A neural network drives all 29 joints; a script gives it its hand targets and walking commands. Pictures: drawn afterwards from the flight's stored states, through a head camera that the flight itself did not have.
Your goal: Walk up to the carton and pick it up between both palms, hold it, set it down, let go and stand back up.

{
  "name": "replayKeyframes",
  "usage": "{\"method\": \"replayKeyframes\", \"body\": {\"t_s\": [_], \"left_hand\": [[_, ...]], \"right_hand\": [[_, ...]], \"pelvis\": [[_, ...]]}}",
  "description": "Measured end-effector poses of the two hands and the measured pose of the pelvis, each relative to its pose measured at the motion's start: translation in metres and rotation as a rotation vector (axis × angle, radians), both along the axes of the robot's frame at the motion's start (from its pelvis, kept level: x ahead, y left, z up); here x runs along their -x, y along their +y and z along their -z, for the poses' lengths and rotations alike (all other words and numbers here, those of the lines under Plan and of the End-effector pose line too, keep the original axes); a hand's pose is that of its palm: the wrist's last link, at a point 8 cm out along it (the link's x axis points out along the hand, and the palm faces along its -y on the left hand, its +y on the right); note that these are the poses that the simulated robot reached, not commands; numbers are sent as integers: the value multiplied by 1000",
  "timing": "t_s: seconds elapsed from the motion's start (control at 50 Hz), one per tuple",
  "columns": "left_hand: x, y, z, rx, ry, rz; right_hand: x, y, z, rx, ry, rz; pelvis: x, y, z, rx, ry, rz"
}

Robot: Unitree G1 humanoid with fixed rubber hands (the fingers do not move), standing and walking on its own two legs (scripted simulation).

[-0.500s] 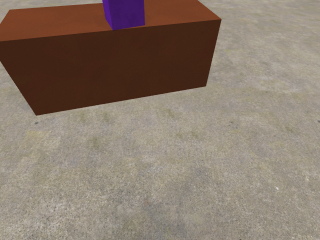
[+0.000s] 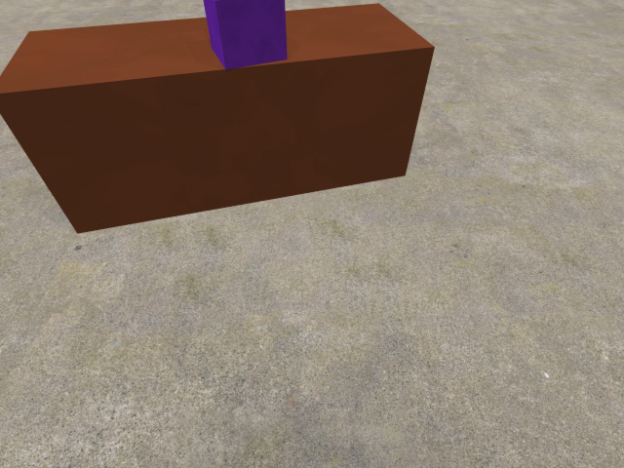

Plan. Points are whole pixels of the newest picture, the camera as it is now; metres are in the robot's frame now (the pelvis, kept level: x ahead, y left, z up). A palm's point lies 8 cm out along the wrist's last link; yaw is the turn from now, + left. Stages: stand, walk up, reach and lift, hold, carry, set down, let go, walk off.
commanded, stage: stand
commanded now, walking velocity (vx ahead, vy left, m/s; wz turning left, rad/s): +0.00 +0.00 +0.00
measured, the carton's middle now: (245, 22) +1.57 +0.24 -0.01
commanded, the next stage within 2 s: walk up in 1.88 s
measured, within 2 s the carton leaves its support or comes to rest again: neither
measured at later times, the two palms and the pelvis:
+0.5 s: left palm out of the picture -0.02 +0.22 -0.14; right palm out of the picture -0.01 -0.21 -0.14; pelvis -0.01 +0.00 +0.01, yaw +0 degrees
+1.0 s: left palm out of the picture -0.05 +0.21 -0.14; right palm out of the picture -0.04 -0.19 -0.14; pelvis -0.02 +0.01 +0.01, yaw +0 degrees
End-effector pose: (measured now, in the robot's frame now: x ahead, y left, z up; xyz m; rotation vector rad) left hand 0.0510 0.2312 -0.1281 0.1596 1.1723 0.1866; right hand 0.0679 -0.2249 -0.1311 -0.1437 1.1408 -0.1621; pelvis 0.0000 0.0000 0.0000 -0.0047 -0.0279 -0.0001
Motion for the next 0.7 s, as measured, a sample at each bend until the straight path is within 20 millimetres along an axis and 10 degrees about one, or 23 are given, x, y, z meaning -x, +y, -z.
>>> {"method": "replayKeyframes", "body": {"t_s": [0.7], "left_hand": [[82, -15, 12, 59, 235, -35]], "right_hand": [[89, 25, 10, -46, 235, 56]], "pelvis": [[17, 8, -8, -1, -29, 9]]}}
